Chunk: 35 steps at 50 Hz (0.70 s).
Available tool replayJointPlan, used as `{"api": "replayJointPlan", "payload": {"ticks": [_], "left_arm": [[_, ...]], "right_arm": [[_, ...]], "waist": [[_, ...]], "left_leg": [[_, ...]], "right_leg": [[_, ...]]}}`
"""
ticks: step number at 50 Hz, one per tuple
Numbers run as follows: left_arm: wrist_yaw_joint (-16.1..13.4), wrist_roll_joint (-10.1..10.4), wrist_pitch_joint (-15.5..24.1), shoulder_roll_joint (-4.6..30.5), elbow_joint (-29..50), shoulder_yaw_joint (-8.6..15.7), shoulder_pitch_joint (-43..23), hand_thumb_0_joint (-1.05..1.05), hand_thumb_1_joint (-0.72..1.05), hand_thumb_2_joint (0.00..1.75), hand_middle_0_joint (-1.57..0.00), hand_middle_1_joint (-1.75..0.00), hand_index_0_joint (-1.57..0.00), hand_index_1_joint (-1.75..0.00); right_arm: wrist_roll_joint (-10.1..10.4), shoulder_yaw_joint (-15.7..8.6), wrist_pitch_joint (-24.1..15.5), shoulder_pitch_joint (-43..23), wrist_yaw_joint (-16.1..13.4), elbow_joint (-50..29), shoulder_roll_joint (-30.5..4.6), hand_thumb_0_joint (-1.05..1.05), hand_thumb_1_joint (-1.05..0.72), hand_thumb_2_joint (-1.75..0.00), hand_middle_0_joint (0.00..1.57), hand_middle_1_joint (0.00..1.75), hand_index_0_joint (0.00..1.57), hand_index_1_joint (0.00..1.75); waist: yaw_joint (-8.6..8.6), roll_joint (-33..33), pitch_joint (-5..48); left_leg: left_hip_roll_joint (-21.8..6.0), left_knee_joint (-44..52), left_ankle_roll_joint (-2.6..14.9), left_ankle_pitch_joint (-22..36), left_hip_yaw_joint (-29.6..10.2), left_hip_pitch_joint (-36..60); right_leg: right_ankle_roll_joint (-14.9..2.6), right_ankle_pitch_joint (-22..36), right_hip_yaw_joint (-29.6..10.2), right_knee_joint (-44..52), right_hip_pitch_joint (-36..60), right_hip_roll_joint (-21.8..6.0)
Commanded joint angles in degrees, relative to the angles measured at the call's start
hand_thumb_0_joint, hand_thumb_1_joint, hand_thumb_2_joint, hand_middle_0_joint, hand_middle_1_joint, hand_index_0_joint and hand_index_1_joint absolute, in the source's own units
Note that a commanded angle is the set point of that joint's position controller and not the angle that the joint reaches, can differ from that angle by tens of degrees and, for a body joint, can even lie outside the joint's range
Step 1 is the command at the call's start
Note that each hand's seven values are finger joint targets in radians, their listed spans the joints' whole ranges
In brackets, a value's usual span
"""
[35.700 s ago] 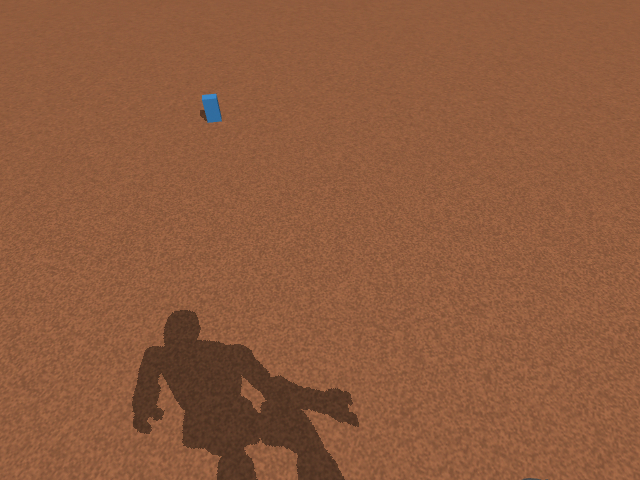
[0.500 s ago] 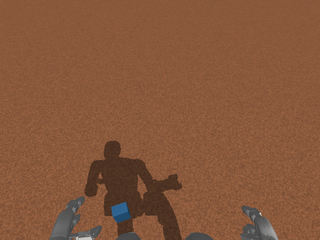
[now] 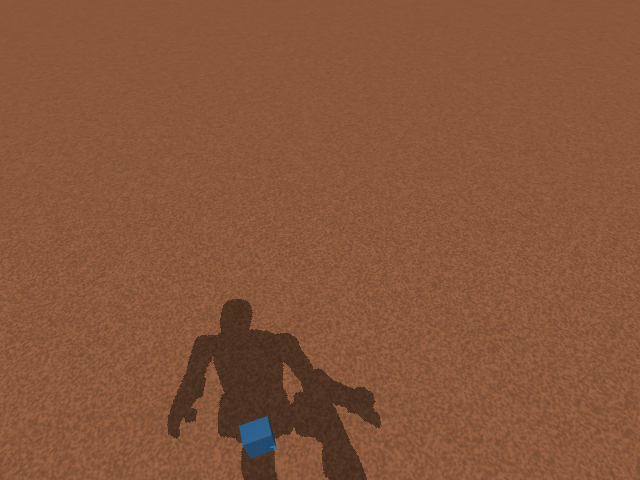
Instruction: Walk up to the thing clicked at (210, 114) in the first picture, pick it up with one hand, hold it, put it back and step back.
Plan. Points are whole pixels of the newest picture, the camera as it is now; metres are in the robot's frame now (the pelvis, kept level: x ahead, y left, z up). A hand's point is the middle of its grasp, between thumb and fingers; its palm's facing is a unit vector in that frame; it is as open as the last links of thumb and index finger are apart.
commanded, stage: stand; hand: left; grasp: from the side
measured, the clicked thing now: (258, 437) +0.35 +0.20 -0.70
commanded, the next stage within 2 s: step back in 1.64 s
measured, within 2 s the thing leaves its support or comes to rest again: neither
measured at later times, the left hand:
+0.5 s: hand out of the picture +0.05 +0.24 -0.16, palm faces -0.02 -0.94 -0.34, open 7.4 cm
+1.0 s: hand out of the picture +0.10 +0.24 -0.15, palm faces -0.01 -0.94 -0.34, open 7.4 cm
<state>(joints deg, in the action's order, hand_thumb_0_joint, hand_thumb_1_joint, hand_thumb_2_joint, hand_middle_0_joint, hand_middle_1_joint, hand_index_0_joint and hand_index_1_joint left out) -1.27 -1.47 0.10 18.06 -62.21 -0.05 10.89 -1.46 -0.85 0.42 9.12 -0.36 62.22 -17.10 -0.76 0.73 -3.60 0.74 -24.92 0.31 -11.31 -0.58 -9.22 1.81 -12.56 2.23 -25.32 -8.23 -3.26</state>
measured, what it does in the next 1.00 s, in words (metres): stands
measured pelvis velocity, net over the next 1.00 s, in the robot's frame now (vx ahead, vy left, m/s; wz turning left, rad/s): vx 0.02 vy -0.01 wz -0.01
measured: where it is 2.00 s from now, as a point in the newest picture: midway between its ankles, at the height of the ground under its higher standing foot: outside the picture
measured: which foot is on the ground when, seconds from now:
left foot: down 0.00-1.00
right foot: down 0.00-1.00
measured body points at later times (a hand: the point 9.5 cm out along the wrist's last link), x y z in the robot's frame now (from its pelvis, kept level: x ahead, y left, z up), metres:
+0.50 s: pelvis +0.00 -0.01 +0.00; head +0.00 -0.01 +0.45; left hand +0.05 +0.28 -0.13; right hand +0.05 -0.30 -0.14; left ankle +0.03 +0.12 -0.74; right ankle +0.02 -0.14 -0.74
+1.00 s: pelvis +0.02 -0.01 +0.01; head +0.02 -0.02 +0.46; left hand +0.10 +0.28 -0.12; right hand +0.09 -0.30 -0.13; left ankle +0.03 +0.12 -0.74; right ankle +0.02 -0.14 -0.74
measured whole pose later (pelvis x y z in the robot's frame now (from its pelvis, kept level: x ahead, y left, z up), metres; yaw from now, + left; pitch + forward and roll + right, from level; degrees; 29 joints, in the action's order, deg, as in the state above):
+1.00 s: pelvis +0.02 -0.01 +0.01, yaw +0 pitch -3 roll +0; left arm -0.6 -0.7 0.8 18.4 -66.1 0.3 5.7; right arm -0.8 -0.2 -0.2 6.0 -0.3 66.3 -19.2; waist 0.0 0.9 -3.4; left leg -0.4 -18.5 -0.6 -9.5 -0.5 -5.7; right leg 1.2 -10.6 2.3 -18.8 -4.9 -2.1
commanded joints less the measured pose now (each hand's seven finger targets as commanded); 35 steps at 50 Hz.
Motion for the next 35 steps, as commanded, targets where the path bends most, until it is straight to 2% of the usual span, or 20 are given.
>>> {"api": "replayJointPlan", "payload": {"ticks": [1, 8, 10, 11, 13, 18, 20, 23, 26, 31, 35], "left_arm": [[-0.4, -0.1, 1.5, 11.6, 1.5, 2.4, -3.1, 0.00, 0.90, 0.90, -0.20, -0.30, -0.20, -0.30], [-0.3, 0.0, 1.6, 11.9, -0.5, 2.4, -3.8, 0.00, 0.90, 0.90, -0.20, -0.30, -0.20, -0.30], [-0.4, -0.1, 1.6, 12.4, -0.5, 2.5, -4.8, 0.00, 0.90, 0.90, -0.20, -0.30, -0.20, -0.30], [-0.3, -0.1, 1.5, 12.2, -0.8, 2.4, -4.6, 0.00, 0.90, 0.90, -0.20, -0.30, -0.20, -0.30], [-0.3, 0.0, 1.5, 12.3, -0.9, 2.4, -5.0, 0.00, 0.90, 0.90, -0.20, -0.30, -0.20, -0.30], [-0.1, 0.2, 1.5, 12.7, -1.1, 2.5, -5.1, 0.00, 0.90, 0.90, -0.20, -0.30, -0.20, -0.30], [-0.1, 0.0, 1.3, 12.4, -1.4, 2.4, -4.8, 0.00, 0.90, 0.90, -0.20, -0.30, -0.20, -0.30], [0.0, 0.1, 1.5, 12.5, -1.1, 2.3, -5.4, 0.00, 0.90, 0.90, -0.20, -0.30, -0.20, -0.30], [0.0, 0.2, 1.5, 12.5, -1.1, 2.4, -5.7, 0.00, 0.90, 0.90, -0.20, -0.30, -0.20, -0.30], [0.0, 0.4, 1.8, 12.5, -1.1, 2.4, -6.3, 0.00, 0.90, 0.90, -0.20, -0.30, -0.20, -0.30], [0.1, 0.6, 1.6, 12.4, -1.2, 2.5, -6.6, 0.00, 0.90, 0.90, -0.20, -0.30, -0.20, -0.30]], "right_arm": [[0.1, -2.4, -1.4, -2.0, -0.8, -2.3, -11.9, 0.00, -0.90, -0.90, 0.20, 0.30, 0.20, 0.30], [0.2, -2.0, -1.4, -2.9, -0.5, -1.1, -11.8, 0.00, -0.90, -0.90, 0.20, 0.30, 0.20, 0.30], [0.2, -1.9, -1.2, -2.8, -0.5, -0.8, -11.5, 0.00, -0.90, -0.90, 0.20, 0.30, 0.20, 0.30], [0.3, -1.9, -1.1, -2.8, -0.5, -0.6, -11.8, 0.00, -0.90, -0.90, 0.20, 0.30, 0.20, 0.30], [0.3, -1.8, -1.1, -3.1, -0.5, -0.5, -11.8, 0.00, -0.90, -0.90, 0.20, 0.30, 0.20, 0.30], [0.3, -1.7, -1.1, -2.8, -0.5, 0.2, -12.3, 0.00, -0.90, -0.90, 0.20, 0.30, 0.20, 0.30], [0.3, -1.6, -1.1, -3.6, -0.5, 0.1, -12.4, 0.00, -0.90, -0.90, 0.20, 0.30, 0.20, 0.30], [0.4, -1.5, -1.2, -3.3, -0.4, 0.3, -12.5, 0.00, -0.90, -0.90, 0.20, 0.30, 0.20, 0.30], [0.4, -1.6, -1.2, -3.6, -0.5, 0.4, -12.8, 0.00, -0.90, -0.90, 0.20, 0.30, 0.20, 0.30], [0.4, -1.4, -1.5, -3.4, -0.5, 0.6, -13.1, 0.00, -0.90, -0.90, 0.20, 0.30, 0.20, 0.30], [0.4, -1.4, -1.7, -3.6, -0.7, 0.8, -13.5, 0.00, -0.90, -0.90, 0.20, 0.30, 0.20, 0.30]], "waist": [[0.36, -0.5, 0.9], [0.27, -1.2, 1.0], [0.36, -2.2, 0.6], [0.46, -1.8, -0.3], [0.39, -1.1, 0.9], [0.36, 0.1, 0.8], [0.07, 0.4, 0.0], [0.25, -0.9, 1.3], [0.28, -0.4, 1.3], [0.49, -0.4, 3.1], [0.54, 0.1, 3.0]], "left_leg": [[-6.0, 8.2, 1.08, -3.5, -7.0, -1.5], [-5.9, 8.2, 0.99, -1.8, -6.7, -0.6], [-5.8, 8.1, 0.79, -0.9, -6.4, -0.7], [-5.8, 8.1, 0.75, -2.5, -6.5, -0.6], [-6.0, 8.1, 0.91, -1.0, -6.4, -0.4], [-6.2, 8.6, 0.77, -2.3, -6.2, -1.4], [-6.3, 9.2, 0.58, -3.9, -6.5, -1.9], [-6.4, 8.4, 0.74, -0.3, -6.0, -0.1], [-6.5, 8.7, 0.72, -0.8, -6.0, -0.9], [-6.9, 8.5, 0.75, 4.8, -5.6, 0.8], [-7.0, 9.2, 0.58, 4.4, -5.4, 0.6]], "right_leg": [[-2.45, -1.8, -5.1, 7.5, -0.6, -3.5], [-2.08, -2.2, -5.5, 9.1, -0.6, -3.9], [-2.04, -3.1, -5.7, 9.7, -0.7, -4.2], [-1.99, -4.8, -5.7, 10.1, -2.0, -3.9], [-2.21, -3.1, -5.9, 10.0, -0.7, -4.3], [-2.20, -2.7, -6.0, 10.0, -0.1, -4.1], [-2.09, -4.2, -5.4, 9.7, -0.8, -3.7], [-2.29, -2.4, -6.0, 10.1, -0.5, -4.1], [-2.31, -2.1, -5.8, 9.9, 0.0, -4.1], [-2.22, 4.4, -5.8, 9.8, 2.1, -4.4], [-2.06, 4.6, -5.5, 9.7, 2.6, -4.3]]}}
